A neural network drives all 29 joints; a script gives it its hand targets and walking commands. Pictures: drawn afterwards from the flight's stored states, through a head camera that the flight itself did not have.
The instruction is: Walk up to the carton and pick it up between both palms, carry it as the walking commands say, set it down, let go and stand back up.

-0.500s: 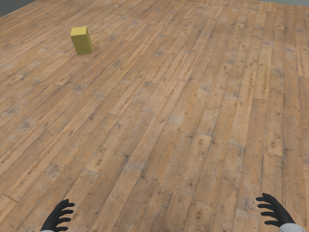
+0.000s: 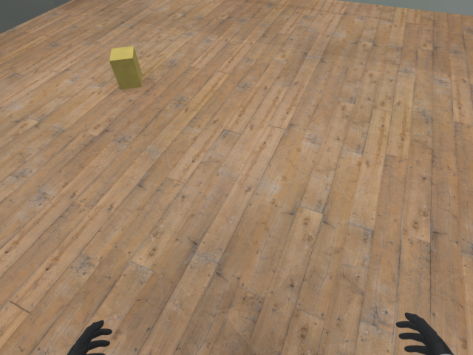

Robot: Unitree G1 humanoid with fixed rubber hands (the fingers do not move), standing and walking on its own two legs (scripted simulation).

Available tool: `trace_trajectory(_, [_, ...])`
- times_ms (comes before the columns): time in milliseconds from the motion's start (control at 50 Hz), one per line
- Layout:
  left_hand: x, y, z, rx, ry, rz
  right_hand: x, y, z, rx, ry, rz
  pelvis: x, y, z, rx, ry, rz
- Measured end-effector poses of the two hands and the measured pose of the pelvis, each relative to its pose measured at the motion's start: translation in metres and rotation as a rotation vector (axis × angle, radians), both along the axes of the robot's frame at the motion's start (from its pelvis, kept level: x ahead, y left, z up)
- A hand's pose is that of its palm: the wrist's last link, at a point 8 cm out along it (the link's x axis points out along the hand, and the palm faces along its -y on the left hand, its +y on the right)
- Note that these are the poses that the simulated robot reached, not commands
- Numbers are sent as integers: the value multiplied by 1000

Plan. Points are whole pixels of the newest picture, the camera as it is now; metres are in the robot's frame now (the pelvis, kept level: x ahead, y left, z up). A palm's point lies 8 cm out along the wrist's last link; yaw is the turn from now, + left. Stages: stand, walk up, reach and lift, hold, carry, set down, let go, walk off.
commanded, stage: stand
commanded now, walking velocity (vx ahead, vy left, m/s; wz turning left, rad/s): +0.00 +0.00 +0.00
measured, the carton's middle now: (126, 68) +2.16 +0.86 -0.66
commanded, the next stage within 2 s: walk up in 0.46 s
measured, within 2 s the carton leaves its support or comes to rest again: neither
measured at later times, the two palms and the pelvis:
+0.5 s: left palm out of the picture +0.10 +0.31 -0.09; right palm out of the picture +0.10 -0.31 -0.10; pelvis +0.00 +0.00 +0.01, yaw +0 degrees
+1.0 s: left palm out of the picture -0.07 +0.28 -0.14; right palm (357, 315) +0.20 -0.20 -0.12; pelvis +0.05 +0.04 +0.00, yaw +14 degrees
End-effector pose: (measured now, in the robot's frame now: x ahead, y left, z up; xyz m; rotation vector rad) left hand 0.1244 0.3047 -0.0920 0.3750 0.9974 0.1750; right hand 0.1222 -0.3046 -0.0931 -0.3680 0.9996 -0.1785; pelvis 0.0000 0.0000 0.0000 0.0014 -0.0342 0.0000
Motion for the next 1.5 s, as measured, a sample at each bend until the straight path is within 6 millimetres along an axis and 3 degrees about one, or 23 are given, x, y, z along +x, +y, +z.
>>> trace_trajectory(360, [-18, 5, -1, 8, 77, 32, -21, -7, -2, -5, 82, -39, -2, -1, 6, 0, -6, -1])
trace_trajectory(700, [-23, 8, -6, 2, 82, 102, -32, -10, -8, -21, 145, -70, -1, -3, 3, -1, 7, 34])
trace_trajectory(740, [-33, 4, -10, 12, 68, 138, -38, -11, -18, -10, 185, -68, -2, -6, -2, 4, 9, 68])
trace_trajectory(780, [-58, -2, -18, 2, 93, 188, -39, -6, -29, 11, 226, -41, -1, -7, -6, -6, 15, 103])
trace_trajectory(860, [-127, -16, -28, -55, 238, 293, -6, 30, -27, 73, 219, 53, 11, 1, 1, -3, 7, 163])
trace_trajectory(920, [-166, -24, -33, -103, 330, 361, 27, 60, -26, 104, 196, 112, 25, 12, 3, 4, 3, 201])
trace_trajectory(1000, [-191, -25, -43, -170, 405, 444, 79, 107, -29, 113, 176, 195, 48, 38, -2, -5, 9, 243])
trace_trajectory(1060, [-189, -12, -58, -211, 437, 478, 116, 141, -35, 93, 143, 245, 67, 64, -14, -4, 16, 267])
trace_trajectory(1120, [-148, 12, -63, -219, 392, 443, 118, 155, -38, 65, 164, 239, 81, 83, -14, -9, 15, 275])
trace_trajectory(1260, [38, 73, -34, -191, 65, 297, 61, 153, -27, 33, 400, 116, 131, 109, 5, -9, 19, 318])
trace_trajectory(1340, [132, 89, -18, -179, -52, 228, 50, 156, -25, 39, 490, 56, 168, 119, 4, 0, 20, 331])
trace_trajectory(1400, [190, 93, -11, -173, -108, 200, 61, 161, -30, 53, 535, 25, 203, 125, 0, 5, 27, 341])
trace_trajectory(1440, [222, 95, -11, -163, -137, 196, 79, 164, -37, 62, 556, 18, 229, 128, -6, 4, 35, 353])
trace_trajectory(1480, [242, 101, -16, -139, -161, 219, 107, 166, -49, 68, 569, 36, 255, 129, -16, 1, 41, 372])
trace_trajectory(1500, [242, 103, -20, -129, -149, 238, 128, 169, -53, 70, 556, 57, 264, 129, -18, -8, 38, 379])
